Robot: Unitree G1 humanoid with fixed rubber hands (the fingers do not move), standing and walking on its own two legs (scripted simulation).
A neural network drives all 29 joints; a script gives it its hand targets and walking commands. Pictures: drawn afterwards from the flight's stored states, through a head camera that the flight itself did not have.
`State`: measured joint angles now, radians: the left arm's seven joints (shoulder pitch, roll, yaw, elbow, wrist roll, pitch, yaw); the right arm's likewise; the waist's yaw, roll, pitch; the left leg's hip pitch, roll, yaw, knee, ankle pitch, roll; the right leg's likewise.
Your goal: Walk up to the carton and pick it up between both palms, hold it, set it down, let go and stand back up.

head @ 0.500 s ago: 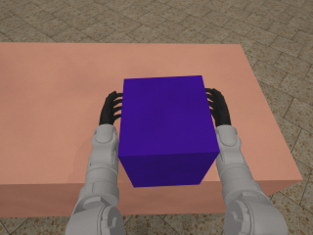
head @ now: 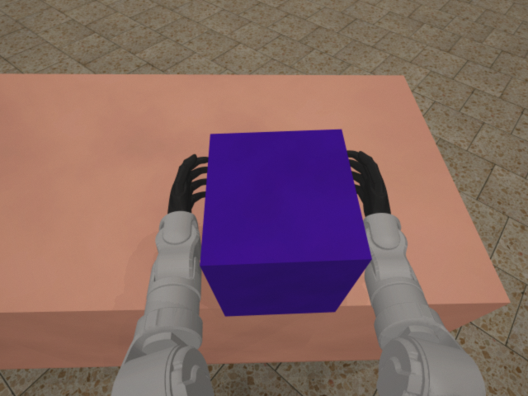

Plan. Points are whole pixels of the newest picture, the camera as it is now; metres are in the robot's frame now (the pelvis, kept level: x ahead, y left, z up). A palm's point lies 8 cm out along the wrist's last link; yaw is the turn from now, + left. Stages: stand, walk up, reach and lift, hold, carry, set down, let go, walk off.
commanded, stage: set down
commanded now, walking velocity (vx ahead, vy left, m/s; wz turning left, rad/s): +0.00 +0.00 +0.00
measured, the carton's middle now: (278, 231) +0.38 -0.02 -0.01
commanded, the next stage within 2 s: none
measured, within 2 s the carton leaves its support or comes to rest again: neither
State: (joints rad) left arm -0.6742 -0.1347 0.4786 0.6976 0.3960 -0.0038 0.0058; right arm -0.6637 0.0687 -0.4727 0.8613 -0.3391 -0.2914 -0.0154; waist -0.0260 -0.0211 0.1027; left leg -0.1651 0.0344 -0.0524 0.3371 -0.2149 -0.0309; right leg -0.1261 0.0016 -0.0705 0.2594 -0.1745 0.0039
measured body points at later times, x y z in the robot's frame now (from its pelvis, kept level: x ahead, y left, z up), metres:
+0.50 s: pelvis +0.00 +0.00 +0.00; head +0.07 +0.01 +0.44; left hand +0.41 +0.13 +0.05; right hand +0.40 -0.17 +0.05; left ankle -0.03 +0.14 -0.75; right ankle -0.03 -0.12 -0.75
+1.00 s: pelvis +0.00 +0.00 +0.00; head +0.08 +0.01 +0.44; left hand +0.42 +0.13 +0.02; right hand +0.42 -0.17 +0.02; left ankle -0.03 +0.14 -0.75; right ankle -0.03 -0.12 -0.75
